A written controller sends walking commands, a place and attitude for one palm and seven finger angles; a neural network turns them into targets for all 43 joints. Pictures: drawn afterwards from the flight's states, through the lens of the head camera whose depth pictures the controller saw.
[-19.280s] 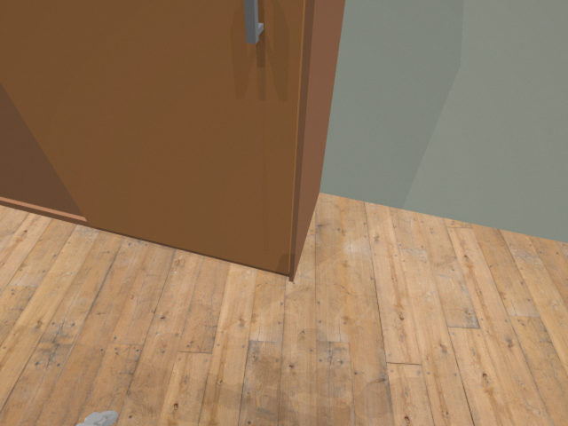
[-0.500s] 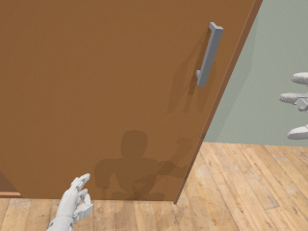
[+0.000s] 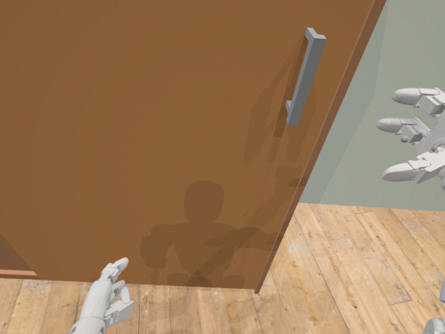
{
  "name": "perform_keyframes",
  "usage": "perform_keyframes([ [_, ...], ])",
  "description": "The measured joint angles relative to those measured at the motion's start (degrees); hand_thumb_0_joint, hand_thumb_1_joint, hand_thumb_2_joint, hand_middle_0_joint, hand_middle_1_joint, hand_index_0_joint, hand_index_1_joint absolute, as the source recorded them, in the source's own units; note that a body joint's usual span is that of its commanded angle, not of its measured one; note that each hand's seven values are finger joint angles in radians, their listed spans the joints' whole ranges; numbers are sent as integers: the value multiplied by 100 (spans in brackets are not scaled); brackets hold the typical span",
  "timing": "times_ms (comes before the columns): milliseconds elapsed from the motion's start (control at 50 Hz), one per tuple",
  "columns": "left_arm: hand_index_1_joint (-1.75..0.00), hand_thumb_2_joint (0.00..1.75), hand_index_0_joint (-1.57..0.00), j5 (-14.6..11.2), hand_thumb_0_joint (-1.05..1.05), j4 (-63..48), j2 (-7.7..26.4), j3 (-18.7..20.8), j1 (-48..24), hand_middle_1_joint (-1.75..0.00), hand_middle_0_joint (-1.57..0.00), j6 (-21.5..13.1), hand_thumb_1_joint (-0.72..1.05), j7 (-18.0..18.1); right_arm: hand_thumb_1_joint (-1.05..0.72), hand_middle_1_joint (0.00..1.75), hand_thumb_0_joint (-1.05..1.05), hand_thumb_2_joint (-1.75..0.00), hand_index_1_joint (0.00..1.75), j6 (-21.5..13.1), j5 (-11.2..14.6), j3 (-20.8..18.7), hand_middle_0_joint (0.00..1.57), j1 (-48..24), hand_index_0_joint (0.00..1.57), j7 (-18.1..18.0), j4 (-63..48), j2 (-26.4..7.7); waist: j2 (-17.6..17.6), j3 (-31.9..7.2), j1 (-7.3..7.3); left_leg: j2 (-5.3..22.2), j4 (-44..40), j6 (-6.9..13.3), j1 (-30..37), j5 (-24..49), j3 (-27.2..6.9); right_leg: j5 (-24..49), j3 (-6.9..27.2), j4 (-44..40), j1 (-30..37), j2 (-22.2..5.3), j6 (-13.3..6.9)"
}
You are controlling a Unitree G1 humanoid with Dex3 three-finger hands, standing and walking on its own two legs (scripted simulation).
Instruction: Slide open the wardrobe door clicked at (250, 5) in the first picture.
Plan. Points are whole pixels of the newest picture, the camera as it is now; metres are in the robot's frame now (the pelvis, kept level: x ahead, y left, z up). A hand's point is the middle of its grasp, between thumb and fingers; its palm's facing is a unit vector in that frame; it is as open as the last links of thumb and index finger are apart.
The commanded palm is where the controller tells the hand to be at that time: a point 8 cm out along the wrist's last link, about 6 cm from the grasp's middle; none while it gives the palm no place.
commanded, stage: move the hooked fingers beside the handle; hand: right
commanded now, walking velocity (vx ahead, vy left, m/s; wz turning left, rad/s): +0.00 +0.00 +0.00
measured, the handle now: (301, 78) +0.47 -0.12 +0.27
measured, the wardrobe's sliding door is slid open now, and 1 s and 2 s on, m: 0.00 0.00 0.00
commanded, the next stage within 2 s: feel for the door with the fingertips in 1.90 s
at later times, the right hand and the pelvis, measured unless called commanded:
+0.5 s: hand (363, 112) +0.38 -0.20 +0.27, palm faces +0.05 +1.00 -0.04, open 14.0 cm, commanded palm +0.35 -0.25 +0.28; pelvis +0.00 +0.00 +0.00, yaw +1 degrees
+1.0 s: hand (337, 98) +0.42 -0.17 +0.27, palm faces +0.06 +1.00 -0.02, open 14.0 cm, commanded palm +0.39 -0.22 +0.28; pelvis +0.00 +0.01 +0.00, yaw +1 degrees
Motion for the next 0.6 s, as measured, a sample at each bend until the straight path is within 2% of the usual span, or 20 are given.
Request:
perform_keyframes([
  [220,-30,90,-20,53,1,42,-146,-63,-178,-30,-20,143,90,-35,50,120,-1,-30,120,215,-119,453,30,-534,30,-444,136,334,13,-21,19,52,-78,-39,28,37,-16,61,-12,-130,52,57,-36],
  [360,-30,90,-20,58,1,42,-176,-63,-197,-30,-20,295,90,-57,50,120,-1,-30,120,344,-230,605,30,-885,30,-696,531,383,43,-34,78,33,-115,-32,12,62,-35,76,-31,-164,44,42,-31],
  [600,-30,90,-20,41,1,159,-88,46,17,-30,-20,415,90,-22,50,120,-1,-30,120,193,-313,736,30,-1379,30,-912,1165,437,84,-22,180,-9,-196,-4,4,107,-47,113,-42,-239,43,5,-8],
])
